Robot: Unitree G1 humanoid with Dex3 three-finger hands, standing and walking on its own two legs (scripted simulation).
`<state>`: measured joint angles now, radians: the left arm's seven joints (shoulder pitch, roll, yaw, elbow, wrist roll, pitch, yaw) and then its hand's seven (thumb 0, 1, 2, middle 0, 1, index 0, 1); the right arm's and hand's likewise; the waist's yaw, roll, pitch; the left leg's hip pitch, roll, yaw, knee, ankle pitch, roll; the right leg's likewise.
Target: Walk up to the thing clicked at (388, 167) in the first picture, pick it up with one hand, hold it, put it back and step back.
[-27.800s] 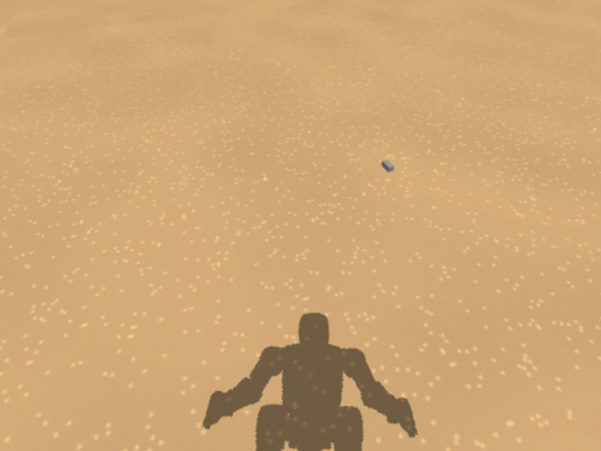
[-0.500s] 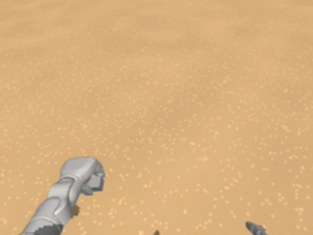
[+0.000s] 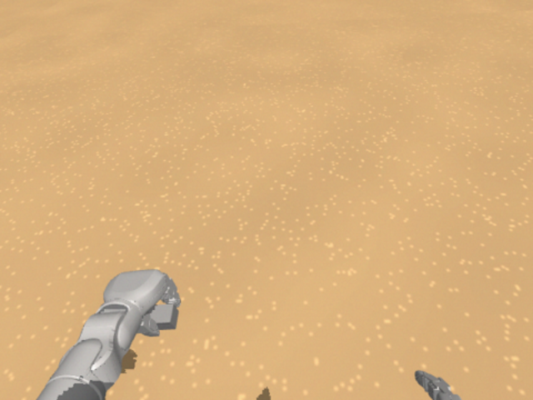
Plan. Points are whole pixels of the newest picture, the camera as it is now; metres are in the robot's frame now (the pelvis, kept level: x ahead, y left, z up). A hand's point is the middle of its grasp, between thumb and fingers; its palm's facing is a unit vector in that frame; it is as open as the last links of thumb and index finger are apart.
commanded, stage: hold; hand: left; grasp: from above
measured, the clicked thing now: (155, 317) +0.30 +0.22 -0.07
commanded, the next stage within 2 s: crouch in 0.30 s
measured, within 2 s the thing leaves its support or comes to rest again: neither
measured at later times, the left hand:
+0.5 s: hand (147, 311) +0.30 +0.22 -0.03, palm faces -0.43 -0.07 -0.90, open 6.2 cm
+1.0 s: hand (172, 340) +0.31 +0.23 -0.21, palm faces -0.42 +0.02 -0.91, open 6.2 cm
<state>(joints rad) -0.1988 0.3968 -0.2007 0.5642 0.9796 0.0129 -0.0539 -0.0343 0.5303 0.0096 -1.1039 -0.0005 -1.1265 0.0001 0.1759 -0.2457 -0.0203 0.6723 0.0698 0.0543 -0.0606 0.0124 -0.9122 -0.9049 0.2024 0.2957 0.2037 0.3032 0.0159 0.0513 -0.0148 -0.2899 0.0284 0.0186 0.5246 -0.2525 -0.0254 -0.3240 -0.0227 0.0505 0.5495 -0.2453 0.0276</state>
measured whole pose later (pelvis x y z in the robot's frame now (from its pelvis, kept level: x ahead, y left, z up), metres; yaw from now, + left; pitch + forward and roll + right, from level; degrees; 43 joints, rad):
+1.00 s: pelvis -0.03 +0.00 -0.10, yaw +1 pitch +20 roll -1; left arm -0.50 0.35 -0.15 1.11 1.16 -0.04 0.35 -0.03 0.53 0.00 -1.11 0.00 -1.12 0.00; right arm 0.22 -0.27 -0.09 0.71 -0.01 0.03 -0.01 0.01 -0.90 -0.90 0.20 0.30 0.20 0.30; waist -0.07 0.01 -0.16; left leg -1.08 0.03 -0.03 1.22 -0.50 -0.03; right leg -1.07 -0.01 0.03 1.19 -0.47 0.04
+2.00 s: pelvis -0.07 +0.00 -0.38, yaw -1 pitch +35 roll -5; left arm -0.82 0.51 0.01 1.34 1.20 -0.11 0.42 -0.03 0.53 0.02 -1.09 -0.02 -1.12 0.00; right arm 0.12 -0.24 -0.03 0.76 -0.12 -0.05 0.09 0.01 -0.91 -0.90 0.20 0.30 0.21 0.30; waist -0.17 0.01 -0.14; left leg -2.15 -0.01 -0.12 2.23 -0.70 -0.05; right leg -2.12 0.01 0.01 2.17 -0.67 0.06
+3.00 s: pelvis -0.07 +0.00 -0.45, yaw -3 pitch +33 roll -6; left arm -0.90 0.62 0.10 1.60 1.29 -0.20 0.59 -0.03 0.50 0.07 -1.10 -0.02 -1.11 -0.02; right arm 0.11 -0.27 0.04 0.81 -0.21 -0.12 0.17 0.00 -0.91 -0.90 0.20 0.30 0.20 0.30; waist -0.24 -0.02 -0.05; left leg -2.32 -0.03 -0.17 2.47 -0.72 -0.07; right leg -2.29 0.03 -0.02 2.38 -0.68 0.06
